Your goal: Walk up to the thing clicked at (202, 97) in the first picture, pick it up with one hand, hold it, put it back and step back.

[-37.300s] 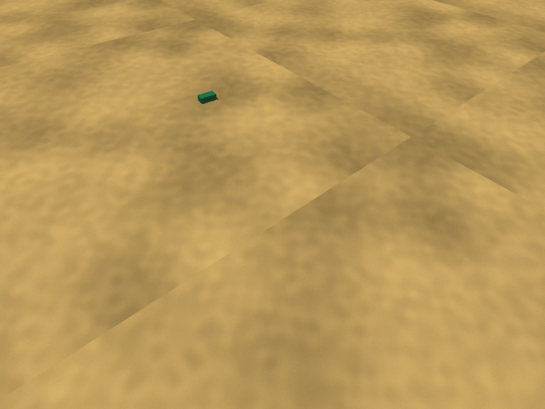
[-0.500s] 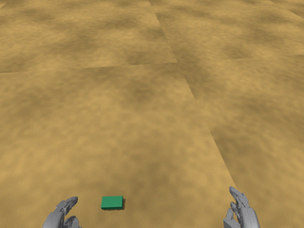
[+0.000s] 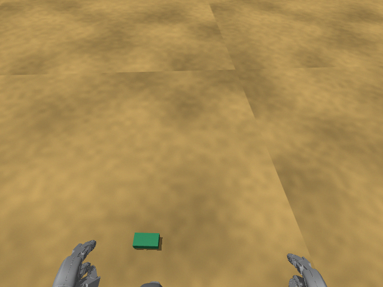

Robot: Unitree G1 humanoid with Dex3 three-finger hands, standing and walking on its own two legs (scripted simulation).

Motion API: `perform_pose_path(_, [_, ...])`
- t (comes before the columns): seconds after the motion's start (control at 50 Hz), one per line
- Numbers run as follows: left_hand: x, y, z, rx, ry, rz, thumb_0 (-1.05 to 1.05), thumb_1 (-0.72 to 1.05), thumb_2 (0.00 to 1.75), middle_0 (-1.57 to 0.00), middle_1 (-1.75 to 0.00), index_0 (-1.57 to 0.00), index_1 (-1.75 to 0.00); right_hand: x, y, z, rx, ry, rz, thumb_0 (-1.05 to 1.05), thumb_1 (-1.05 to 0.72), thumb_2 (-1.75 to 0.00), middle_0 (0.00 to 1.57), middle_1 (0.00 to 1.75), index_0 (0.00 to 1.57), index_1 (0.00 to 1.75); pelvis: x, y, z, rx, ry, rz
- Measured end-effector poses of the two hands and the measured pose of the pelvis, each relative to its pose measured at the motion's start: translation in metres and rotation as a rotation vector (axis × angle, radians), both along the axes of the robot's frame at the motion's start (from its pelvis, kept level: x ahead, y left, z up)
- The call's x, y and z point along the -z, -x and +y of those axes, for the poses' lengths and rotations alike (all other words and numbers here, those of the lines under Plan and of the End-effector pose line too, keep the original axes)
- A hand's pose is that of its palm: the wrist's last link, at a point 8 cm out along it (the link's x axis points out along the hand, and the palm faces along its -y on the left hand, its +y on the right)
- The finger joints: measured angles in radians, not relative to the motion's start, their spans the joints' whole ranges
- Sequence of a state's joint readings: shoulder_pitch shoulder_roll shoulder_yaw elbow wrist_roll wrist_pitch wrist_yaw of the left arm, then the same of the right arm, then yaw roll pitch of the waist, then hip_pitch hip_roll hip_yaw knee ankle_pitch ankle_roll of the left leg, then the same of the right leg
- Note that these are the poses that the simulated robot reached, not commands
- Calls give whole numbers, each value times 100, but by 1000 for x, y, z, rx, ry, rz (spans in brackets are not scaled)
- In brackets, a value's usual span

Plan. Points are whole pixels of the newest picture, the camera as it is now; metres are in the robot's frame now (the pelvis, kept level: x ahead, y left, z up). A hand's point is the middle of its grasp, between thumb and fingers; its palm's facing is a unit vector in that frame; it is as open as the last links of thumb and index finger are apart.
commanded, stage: stand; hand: left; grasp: from above
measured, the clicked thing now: (146, 240) +0.43 +0.21 -0.71
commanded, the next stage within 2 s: none
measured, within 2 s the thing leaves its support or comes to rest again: neither
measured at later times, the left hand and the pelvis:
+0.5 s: hand out of the picture +0.05 +0.24 -0.12, palm faces +0.02 -0.95 -0.32, open 7.4 cm; pelvis +0.01 +0.01 +0.05, yaw -1 degrees
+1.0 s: hand out of the picture +0.05 +0.23 -0.11, palm faces -0.01 -0.94 -0.33, open 7.4 cm; pelvis +0.00 +0.00 +0.05, yaw -1 degrees
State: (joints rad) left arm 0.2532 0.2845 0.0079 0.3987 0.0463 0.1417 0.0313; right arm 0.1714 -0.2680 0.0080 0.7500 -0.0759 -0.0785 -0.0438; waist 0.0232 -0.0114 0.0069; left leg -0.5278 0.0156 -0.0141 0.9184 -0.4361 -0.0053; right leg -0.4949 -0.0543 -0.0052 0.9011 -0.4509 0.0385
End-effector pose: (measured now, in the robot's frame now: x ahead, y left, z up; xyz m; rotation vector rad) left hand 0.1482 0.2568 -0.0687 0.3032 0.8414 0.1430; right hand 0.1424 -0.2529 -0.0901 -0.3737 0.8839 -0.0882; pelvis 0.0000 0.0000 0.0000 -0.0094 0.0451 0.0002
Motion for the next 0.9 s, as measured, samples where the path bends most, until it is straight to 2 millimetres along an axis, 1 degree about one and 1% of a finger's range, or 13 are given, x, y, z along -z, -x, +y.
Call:
perform_pose_path(0.1, [16, 29, 22, -51, -17, 128, 1, 90, 89, -21, -30, -21, -30, -4, 24, -15, 75, 1, 100, 1, -90, -90, 20, 30, 20, 30, -11, -1, 4, 6, -7, -35])
perform_pose_path(0.18, [22, 55, 31, -91, -15, 231, 1, 90, 89, -20, -30, -20, -30, -7, 44, -20, 125, 12, 164, 1, -91, -90, 20, 30, 20, 30, -20, -5, 8, 11, 1, -56])
perform_pose_path(0.28, [21, 83, 33, -126, -5, 330, 1, 90, 89, -20, -30, -20, -30, -8, 62, -17, 163, -1, 237, 1, -91, -90, 20, 30, 20, 30, -31, -9, 10, 13, 1, -78])
perform_pose_path(0.38, [18, 100, 30, -150, 3, 392, 1, 90, 89, -20, -30, -20, -30, -8, 71, -12, 182, -24, 277, 1, -91, -90, 20, 30, 20, 30, -40, -10, 10, 15, -4, -99])
perform_pose_path(0.46, [16, 106, 29, -156, 2, 410, 1, 90, 89, -21, -30, -20, -30, -8, 76, -9, 194, -37, 290, 1, -91, -90, 20, 30, 20, 30, -44, -8, 9, 16, -6, -116])
perform_pose_path(0.56, [12, 106, 28, -151, 1, 410, 1, 90, 89, -21, -30, -20, -30, -9, 82, -10, 202, -47, 300, 1, -91, -90, 20, 30, 20, 30, -47, -4, 8, 16, -8, -127])
perform_pose_path(0.9, [5, 103, 22, -132, -12, 402, 1, 90, 89, -21, -30, -20, -30, -14, 100, -34, 228, -32, 332, 1, -91, -90, 20, 30, 20, 30, -52, 3, -3, 16, -6, -131])
